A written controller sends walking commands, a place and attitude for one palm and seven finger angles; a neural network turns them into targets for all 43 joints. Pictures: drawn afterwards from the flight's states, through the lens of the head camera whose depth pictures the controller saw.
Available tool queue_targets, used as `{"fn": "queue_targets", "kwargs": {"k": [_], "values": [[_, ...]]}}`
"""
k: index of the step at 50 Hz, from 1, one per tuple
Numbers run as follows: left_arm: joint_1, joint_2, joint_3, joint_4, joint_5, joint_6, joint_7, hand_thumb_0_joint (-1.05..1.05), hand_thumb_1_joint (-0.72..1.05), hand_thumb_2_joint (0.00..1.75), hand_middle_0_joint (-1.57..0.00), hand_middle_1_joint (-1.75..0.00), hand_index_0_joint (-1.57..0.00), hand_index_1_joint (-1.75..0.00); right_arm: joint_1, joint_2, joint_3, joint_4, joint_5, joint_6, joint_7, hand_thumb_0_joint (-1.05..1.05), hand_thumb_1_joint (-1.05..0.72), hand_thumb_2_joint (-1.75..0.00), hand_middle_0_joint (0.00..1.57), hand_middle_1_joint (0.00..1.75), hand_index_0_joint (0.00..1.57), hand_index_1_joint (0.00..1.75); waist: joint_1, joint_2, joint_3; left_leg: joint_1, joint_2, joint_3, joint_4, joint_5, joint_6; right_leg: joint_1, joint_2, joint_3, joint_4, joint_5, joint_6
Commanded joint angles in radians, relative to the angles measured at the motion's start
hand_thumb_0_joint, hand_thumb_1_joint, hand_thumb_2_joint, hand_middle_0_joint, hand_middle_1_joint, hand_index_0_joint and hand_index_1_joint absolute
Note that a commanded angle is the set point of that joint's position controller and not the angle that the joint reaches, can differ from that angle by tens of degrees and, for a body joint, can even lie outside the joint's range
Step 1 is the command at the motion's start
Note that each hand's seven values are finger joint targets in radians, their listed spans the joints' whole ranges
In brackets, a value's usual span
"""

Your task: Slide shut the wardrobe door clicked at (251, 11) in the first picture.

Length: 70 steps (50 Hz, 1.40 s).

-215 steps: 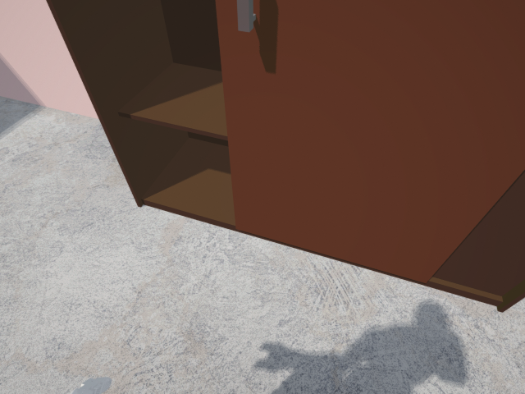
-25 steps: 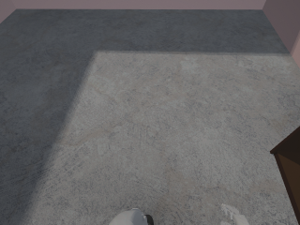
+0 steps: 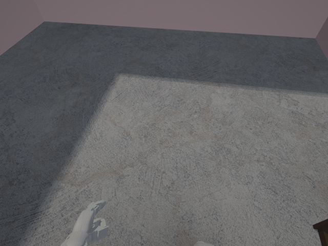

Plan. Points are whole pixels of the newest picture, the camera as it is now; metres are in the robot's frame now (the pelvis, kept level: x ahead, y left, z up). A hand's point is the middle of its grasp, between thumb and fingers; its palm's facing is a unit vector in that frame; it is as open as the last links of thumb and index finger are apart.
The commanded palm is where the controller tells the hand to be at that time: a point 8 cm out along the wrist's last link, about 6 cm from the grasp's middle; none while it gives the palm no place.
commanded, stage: turn to face it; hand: right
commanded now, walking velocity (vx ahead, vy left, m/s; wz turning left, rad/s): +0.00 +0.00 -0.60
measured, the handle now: out of the picture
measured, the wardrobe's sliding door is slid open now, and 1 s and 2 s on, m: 0.52 0.52 0.52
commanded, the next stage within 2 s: none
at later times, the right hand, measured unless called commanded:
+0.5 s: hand (247, 244) +0.15 -0.21 -0.13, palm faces +0.16 +0.96 -0.21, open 7.4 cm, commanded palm none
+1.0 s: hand out of the picture -0.08 -0.21 -0.17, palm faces +0.54 +0.80 -0.26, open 7.4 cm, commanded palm none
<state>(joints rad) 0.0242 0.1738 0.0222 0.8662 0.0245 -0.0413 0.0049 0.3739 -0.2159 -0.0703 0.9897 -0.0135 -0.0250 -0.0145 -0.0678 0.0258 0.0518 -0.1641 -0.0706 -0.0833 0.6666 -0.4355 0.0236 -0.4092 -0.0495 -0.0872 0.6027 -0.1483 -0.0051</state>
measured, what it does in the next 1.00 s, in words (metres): steps on the spot, turning right: left foot, then right foot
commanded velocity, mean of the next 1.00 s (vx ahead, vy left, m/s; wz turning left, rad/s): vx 0.00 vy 0.00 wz -0.60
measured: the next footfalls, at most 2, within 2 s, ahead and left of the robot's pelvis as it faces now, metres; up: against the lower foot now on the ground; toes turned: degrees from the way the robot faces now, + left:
left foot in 0.56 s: +0.09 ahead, +0.11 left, +0.00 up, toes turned -13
right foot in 0.98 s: +0.00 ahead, -0.14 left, +0.00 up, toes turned -37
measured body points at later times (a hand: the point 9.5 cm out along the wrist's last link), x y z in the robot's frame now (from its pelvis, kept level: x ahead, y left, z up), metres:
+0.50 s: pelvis +0.04 -0.01 +0.02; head +0.07 -0.01 +0.47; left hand +0.04 +0.24 -0.13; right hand +0.14 -0.26 -0.12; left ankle +0.04 +0.13 -0.70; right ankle +0.08 -0.10 -0.72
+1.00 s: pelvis +0.02 -0.01 +0.00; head +0.05 -0.05 +0.45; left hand +0.29 +0.15 -0.12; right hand -0.10 -0.25 -0.15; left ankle +0.05 +0.12 -0.72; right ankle -0.04 -0.11 -0.73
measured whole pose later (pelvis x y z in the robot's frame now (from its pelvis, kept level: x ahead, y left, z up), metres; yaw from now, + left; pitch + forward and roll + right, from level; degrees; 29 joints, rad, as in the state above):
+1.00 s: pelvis +0.02 -0.01 +0.00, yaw -31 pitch +0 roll -1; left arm 0.08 0.28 0.08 0.87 0.02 0.05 -0.03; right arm 0.29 -0.26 -0.06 0.92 -0.02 0.03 -0.01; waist -0.03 0.05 0.09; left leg -0.27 0.19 0.23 0.74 -0.43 -0.05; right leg -0.30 -0.03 -0.10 0.60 -0.29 0.01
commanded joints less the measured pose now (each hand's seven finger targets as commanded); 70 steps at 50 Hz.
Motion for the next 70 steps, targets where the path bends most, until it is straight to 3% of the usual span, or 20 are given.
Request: {"fn": "queue_targets", "kwargs": {"k": [1,3,6,18,25,26,28,30,33,44,47,48,49,50,55,62,67,68,69,70], "values": [[0.259,0.195,0.023,0.039,-0.011,-0.005,0.021,0.00,0.90,0.90,-0.20,-0.30,-0.20,-0.30,0.085,-0.057,0.009,0.001,0.012,-0.013,-0.030,0.00,-0.90,-0.90,0.20,0.30,0.20,0.30,0.092,-0.245,-0.242,-0.241,0.071,0.000,0.457,-0.158,-0.047,0.409,-0.376,0.360,-0.224,0.692,-0.176],[0.174,0.135,0.008,0.049,-0.005,0.002,0.024,0.00,0.90,0.90,-0.20,-0.30,-0.20,-0.30,-0.004,-0.046,0.011,0.005,-0.001,0.001,-0.016,0.00,-0.90,-0.90,0.20,0.30,0.20,0.30,0.057,-0.176,-0.040,-0.243,0.128,0.039,0.388,-0.095,-0.060,0.204,-0.274,0.300,-0.294,0.488,-0.167],[0.178,0.147,0.017,0.068,-0.008,0.007,0.021,0.00,0.90,0.90,-0.20,-0.30,-0.20,-0.30,-0.020,-0.033,0.012,0.013,0.001,0.020,-0.006,0.00,-0.90,-0.90,0.20,0.30,0.20,0.30,0.045,-0.179,-0.085,-0.202,0.132,0.083,0.297,-0.014,-0.071,0.205,-0.199,0.242,-0.313,0.390,-0.144],[0.306,0.194,0.078,0.083,0.002,0.042,0.014,0.00,0.90,0.90,-0.20,-0.30,-0.20,-0.30,-0.234,-0.035,-0.018,-0.110,0.001,0.047,-0.010,0.00,-0.90,-0.90,0.20,0.30,0.20,0.30,0.099,-0.163,-0.109,-0.307,0.108,0.072,0.230,0.006,-0.088,0.235,-0.174,0.436,-0.310,0.153,-0.181],[0.261,0.207,0.101,0.043,-0.003,0.061,0.005,0.00,0.90,0.90,-0.20,-0.30,-0.20,-0.30,-0.150,-0.058,-0.022,-0.124,0.013,0.041,-0.020,0.00,-0.90,-0.90,0.20,0.30,0.20,0.30,0.053,-0.166,-0.123,0.010,0.064,0.089,-0.174,0.137,-0.056,0.057,-0.096,0.476,-0.250,0.081,-0.119],[0.253,0.183,0.100,0.030,-0.008,0.063,-0.001,0.00,0.90,0.90,-0.20,-0.30,-0.20,-0.30,-0.107,-0.085,-0.028,-0.116,0.011,0.036,-0.025,0.00,-0.90,-0.90,0.20,0.30,0.20,0.30,0.036,-0.112,-0.136,0.131,0.116,0.056,-0.318,0.191,-0.036,-0.030,-0.051,0.436,-0.204,-0.017,-0.067],[0.271,0.113,0.095,-0.013,-0.004,0.065,-0.003,0.00,0.90,0.90,-0.20,-0.30,-0.20,-0.30,-0.135,-0.220,-0.041,-0.152,-0.009,0.033,-0.031,0.00,-0.90,-0.90,0.20,0.30,0.20,0.30,0.042,0.248,-0.085,0.135,0.557,-0.300,-0.468,0.091,0.136,-0.287,0.133,0.125,0.232,-0.394,0.049],[0.254,0.142,0.104,0.005,0.004,0.090,-0.011,0.00,0.90,0.90,-0.20,-0.30,-0.20,-0.30,-0.242,-0.164,-0.033,-0.186,0.001,0.028,-0.034,0.00,-0.90,-0.90,0.20,0.30,0.20,0.30,0.092,0.153,-0.018,-0.096,0.487,-0.202,-0.468,0.116,0.126,-0.201,0.059,0.147,0.497,-0.338,0.043],[0.273,0.120,0.093,0.026,0.003,0.096,-0.026,0.00,0.90,0.90,-0.20,-0.30,-0.20,-0.30,-0.252,-0.104,-0.010,-0.179,-0.003,0.008,-0.026,0.00,-0.90,-0.90,0.20,0.30,0.20,0.30,0.115,0.117,0.014,-0.047,0.373,0.042,-0.362,0.445,0.089,-0.210,0.022,0.092,0.593,-0.215,0.074],[0.041,0.129,0.060,-0.061,-0.011,0.089,-0.035,0.00,0.90,0.90,-0.20,-0.30,-0.20,-0.30,-0.080,-0.218,-0.034,-0.132,-0.020,0.024,-0.016,0.00,-0.90,-0.90,0.20,0.30,0.20,0.30,0.017,0.212,-0.064,0.097,0.424,0.155,-0.224,0.732,0.089,-0.030,0.026,-0.026,0.170,-0.280,0.068],[0.129,0.174,0.067,-0.055,-0.008,0.073,-0.031,0.00,0.90,0.90,-0.20,-0.30,-0.20,-0.30,-0.101,-0.232,-0.044,-0.131,-0.010,0.030,-0.011,0.00,-0.90,-0.90,0.20,0.30,0.20,0.30,0.074,0.166,-0.132,0.071,0.409,0.238,-0.056,0.716,0.019,0.170,0.038,-0.048,-0.121,-0.095,0.046],[0.200,0.247,0.086,-0.039,-0.003,0.061,-0.029,0.00,0.90,0.90,-0.20,-0.30,-0.20,-0.30,-0.092,-0.212,-0.041,-0.144,-0.002,0.032,-0.006,0.00,-0.90,-0.90,0.20,0.30,0.20,0.30,0.113,0.011,-0.200,-0.087,0.374,0.267,0.139,0.578,-0.034,0.399,-0.047,0.047,-0.203,0.129,0.006],[0.262,0.371,0.117,-0.033,-0.001,0.054,-0.025,0.00,0.90,0.90,-0.20,-0.30,-0.20,-0.30,-0.099,-0.143,-0.023,-0.187,0.004,0.031,0.005,0.00,-0.90,-0.90,0.20,0.30,0.20,0.30,0.148,-0.329,-0.232,-0.427,0.226,0.275,0.375,-0.122,-0.115,0.595,-0.344,0.418,-0.184,0.594,-0.140],[0.321,0.391,0.116,-0.012,-0.019,0.064,-0.021,0.00,0.90,0.90,-0.20,-0.30,-0.20,-0.30,-0.163,-0.144,-0.011,-0.217,-0.008,0.046,-0.005,0.00,-0.90,-0.90,0.20,0.30,0.20,0.30,0.167,-0.250,-0.221,-0.460,0.217,0.175,0.474,-0.220,-0.113,0.543,-0.402,0.394,-0.170,0.721,-0.198],[0.096,0.275,0.081,-0.066,-0.005,0.054,-0.001,0.00,0.90,0.90,-0.20,-0.30,-0.20,-0.30,-0.145,-0.146,-0.028,-0.160,-0.002,0.053,0.007,0.00,-0.90,-0.90,0.20,0.30,0.20,0.30,0.076,-0.202,-0.084,-0.367,0.194,0.102,0.480,0.010,-0.117,0.235,-0.186,0.261,-0.226,0.339,-0.138],[0.130,0.280,0.098,-0.061,0.000,0.061,-0.007,0.00,0.90,0.90,-0.20,-0.30,-0.20,-0.30,-0.186,-0.121,-0.025,-0.200,0.001,0.053,0.002,0.00,-0.90,-0.90,0.20,0.30,0.20,0.30,0.095,-0.180,-0.084,-0.313,0.142,0.093,0.258,0.006,-0.117,0.215,-0.171,0.385,-0.250,0.156,-0.167],[0.099,0.271,0.106,-0.071,-0.003,0.069,-0.009,0.00,0.90,0.90,-0.20,-0.30,-0.20,-0.30,-0.103,-0.115,-0.023,-0.200,0.008,0.034,-0.004,0.00,-0.90,-0.90,0.20,0.30,0.20,0.30,0.047,-0.183,-0.115,-0.058,0.086,0.122,-0.085,0.125,-0.099,0.101,-0.110,0.431,-0.144,0.219,-0.127],[0.097,0.242,0.105,-0.077,-0.010,0.069,-0.011,0.00,0.90,0.90,-0.20,-0.30,-0.20,-0.30,-0.061,-0.140,-0.029,-0.194,0.006,0.024,-0.009,0.00,-0.90,-0.90,0.20,0.30,0.20,0.30,0.024,-0.117,-0.134,0.070,0.123,0.092,-0.245,0.208,-0.089,0.019,-0.066,0.410,-0.067,0.140,-0.086],[0.128,0.172,0.094,-0.089,-0.019,0.067,-0.017,0.00,0.90,0.90,-0.20,-0.30,-0.20,-0.30,-0.040,-0.228,-0.046,-0.196,-0.011,0.012,-0.018,0.00,-0.90,-0.90,0.20,0.30,0.20,0.30,0.015,0.141,-0.149,0.207,0.359,-0.140,-0.380,0.202,-0.020,-0.162,0.059,0.265,0.135,-0.135,-0.003],[0.121,0.157,0.093,-0.113,-0.011,0.069,-0.019,0.00,0.90,0.90,-0.20,-0.30,-0.20,-0.30,-0.064,-0.295,-0.052,-0.214,-0.013,0.015,-0.020,0.00,-0.90,-0.90,0.20,0.30,0.20,0.30,0.017,0.280,-0.119,0.120,0.578,-0.315,-0.412,0.294,0.096,-0.223,0.127,0.142,0.363,-0.438,0.049]]}}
